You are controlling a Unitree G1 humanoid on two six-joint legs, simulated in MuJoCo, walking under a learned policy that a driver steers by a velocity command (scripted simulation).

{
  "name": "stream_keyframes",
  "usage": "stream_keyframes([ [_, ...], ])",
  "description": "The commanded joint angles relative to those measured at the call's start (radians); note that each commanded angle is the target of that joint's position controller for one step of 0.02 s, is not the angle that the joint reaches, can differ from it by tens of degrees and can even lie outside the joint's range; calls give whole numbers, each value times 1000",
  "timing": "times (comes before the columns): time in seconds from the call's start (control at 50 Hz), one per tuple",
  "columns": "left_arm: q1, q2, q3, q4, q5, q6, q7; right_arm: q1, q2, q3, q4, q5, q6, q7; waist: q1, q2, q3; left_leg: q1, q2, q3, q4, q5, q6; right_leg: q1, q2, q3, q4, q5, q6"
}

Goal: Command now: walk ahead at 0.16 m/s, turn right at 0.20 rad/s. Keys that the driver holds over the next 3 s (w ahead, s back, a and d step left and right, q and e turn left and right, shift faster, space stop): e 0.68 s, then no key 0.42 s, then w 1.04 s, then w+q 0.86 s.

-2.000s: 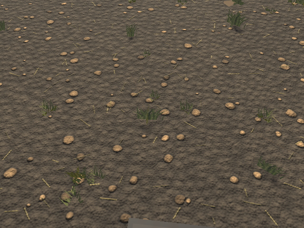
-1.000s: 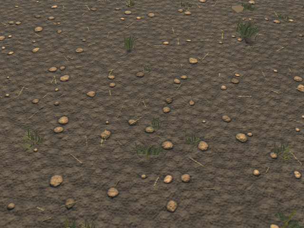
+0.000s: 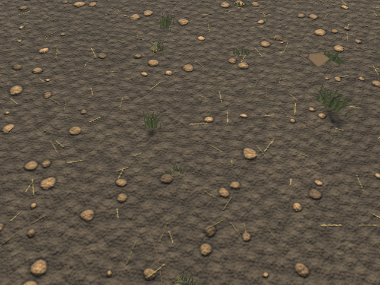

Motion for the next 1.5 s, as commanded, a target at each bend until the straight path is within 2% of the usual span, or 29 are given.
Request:
stream_keyframes([
  [0.02, 28, 138, 32, -57, -28, 10, 15, 146, -156, -35, -17, 13, 18, -20, -87, 81, -262, 529, 339, -330, -126, 428, 222, -393, -62, 51, 336, -48, 22],
  [0.06, 27, 106, 40, -64, -9, 54, 36, 52, -119, -24, -21, -4, 22, -30, -28, 104, -163, 269, 290, -226, -222, 203, 186, -280, -116, 41, 250, 59, 38],
  [0.12, 48, 72, 47, -84, -3, 87, 48, 28, -143, -37, -15, -17, 31, -42, -7, 135, -128, 149, 274, -130, -288, 100, 207, -220, -107, -11, 184, 117, 40],
  [0.24, -58, 81, 58, -160, 0, 101, 32, 8, -186, -56, -15, 1, 63, -81, -27, 119, -138, 196, 308, -51, -326, -49, 199, -209, -130, -47, -1, 236, 25],
  [0.36, -48, 89, 72, -184, 2, 103, 0, 0, -209, -66, -9, 33, 101, -79, 4, 109, -129, 265, 312, 19, -215, -80, 123, -72, -82, -125, -311, 312, -39],
  [0.38, -15, 108, 81, -175, 8, 103, -2, 26, -187, -64, 2, 39, 108, -76, 14, 81, -126, 239, 278, 47, -140, -115, 74, -9, -62, -116, -403, 366, -71],
  [0.4, 7, 168, 98, -180, 13, 102, 5, 69, -144, -57, 15, 34, 114, -68, 5, -65, -91, 140, 193, 130, 60, -211, -13, 51, -152, 52, -554, 500, -130],
  [0.42, 0, 269, 111, -215, 10, 104, 24, 60, -92, -45, -24, -11, 112, -57, -49, -343, -66, -157, 42, 176, 367, -575, -114, 162, -378, 388, -554, 850, -261],
  [0.44, 14, 281, 109, -229, 49, 78, 14, -58, -121, -55, -68, -7, 102, -62, 14, -268, -98, -201, -18, -8, 534, -607, -108, 60, -424, 476, -611, 766, -373],
  [0.46, -39, 263, 107, -237, 53, 52, 10, -72, -150, -66, -70, 15, 102, -66, -17, -175, -85, -217, 0, -64, 597, -508, -91, 53, -363, 388, -624, 694, -329],
  [0.5, -146, 207, 93, -264, 12, 35, 17, -13, -173, -80, -26, 13, 104, -79, -59, -105, -98, -216, 23, -93, 597, -357, -79, 62, -291, 280, -599, 651, -223],
  [0.56, -129, 169, 77, -269, 8, 38, 28, 0, -156, -83, -26, 11, 95, -78, -64, -103, -136, -170, 0, -97, 603, -258, -92, 77, -256, 248, -583, 734, -223],
  [0.8, -150, 191, 76, -291, 13, 68, 29, 9, -147, -64, -28, 30, 70, -44, -22, -155, -137, 82, -19, -84, 154, -270, -110, 56, -232, 336, -508, 760, -234],
  [0.86, -172, 171, 59, -290, 2, 77, 34, 81, -148, -61, -8, 21, 55, -28, -73, -120, -134, 264, -6, -75, -155, -12, -63, 22, -175, 329, -448, 704, -161],
  [0.88, -141, 140, 48, -291, 14, 74, 36, 106, -201, -70, -7, 4, 53, -29, -59, -27, -161, 380, 110, -177, -173, 136, -24, -48, -113, 277, -366, 547, -108],
  [0.9, -85, 99, 37, -291, 30, 66, 32, 88, -265, -76, -17, -9, 60, -36, 3, 195, -158, 459, 276, -351, -149, 435, 80, -187, 35, 152, -213, 153, -50],
  [0.92, -128, 143, 51, -311, 25, 61, 34, 91, -217, -61, -10, -24, 57, -33, -32, 261, -149, 381, 391, -479, -181, 418, 243, -243, 48, 115, -87, -69, -5],
  [0.94, -147, 207, 71, -298, 11, 61, 37, 74, -199, -55, -20, -18, 50, -32, -49, 186, -125, 363, 370, -460, -196, 348, 266, -254, 24, 131, 54, -63, 17],
  [0.96, -151, 210, 79, -286, 2, 65, 39, 54, -200, -57, -19, -5, 48, -36, -44, 156, -113, 371, 321, -400, -189, 297, 230, -282, 21, 133, 125, -20, 32],
  [1.0, -134, 166, 73, -263, 6, 83, 45, 17, -172, -45, -21, 16, 48, -38, -30, 138, -90, 357, 265, -317, -182, 257, 178, -274, -5, 142, 125, 52, 63],
  [1.08, -172, 70, 37, -251, 3, 75, 33, 44, -166, -39, 15, 13, 74, -45, -60, 179, -102, 348, 179, -197, -160, 292, 143, -112, -38, 9, -202, 139, 83],
  [1.16, -123, 106, 48, -200, -1, 78, 24, 99, -175, -33, 40, 30, 80, -39, -48, 150, -106, 252, 139, -206, -176, -175, 84, 126, -11, -48, -530, 361, 21],
  [1.2, -76, 199, 68, -188, 8, 77, 27, 90, -134, -23, 23, 17, 62, -27, -60, -15, -88, 103, 31, -97, -85, -461, 11, 152, -113, 86, -477, 141, -84],
  [1.22, -27, 207, 74, -173, 9, 69, 19, 24, -119, -19, 4, 22, 51, -27, -14, -115, -42, 65, -37, 4, 57, -469, -30, 82, -172, 208, -586, -98, -155],
  [1.28, 19, 201, 70, -157, 15, 13, 16, -56, -156, -36, -40, 57, 19, -26, 22, -239, 119, -175, 13, -52, 379, -470, -7, 94, -364, 516, -779, -112, -265],
  [1.34, 5, 169, 62, -160, -7, -12, 17, -34, -138, -36, -34, 53, -10, -1, 1, -145, 71, -227, 74, -64, 323, -370, 27, 211, -323, 382, -754, 110, -216],
  [1.4, -12, 186, 70, -164, -7, -5, 9, -37, -98, -21, -25, 38, -13, 22, -8, -153, 21, 27, 24, 16, 150, -247, -1, 85, -241, 213, -738, 239, -189],
  [1.46, -18, 185, 70, -163, -13, -1, 1, 93, -132, -34, 28, 43, 3, 21, -75, -131, -1, 317, -26, 54, 44, -98, -20, -85, -225, 165, -677, 229, -167],
  [1.5, -28, 130, 49, -164, -3, -8, 1, 277, -189, -61, 76, 51, 11, 2, -170, -67, -57, 545, 12, -17, -5, -153, 17, -196, -166, 88, -441, 334, -109],
])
